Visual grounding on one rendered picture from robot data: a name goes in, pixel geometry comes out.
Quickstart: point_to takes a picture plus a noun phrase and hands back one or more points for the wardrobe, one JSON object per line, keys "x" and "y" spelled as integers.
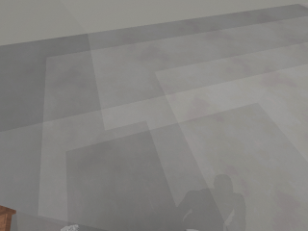
{"x": 6, "y": 218}

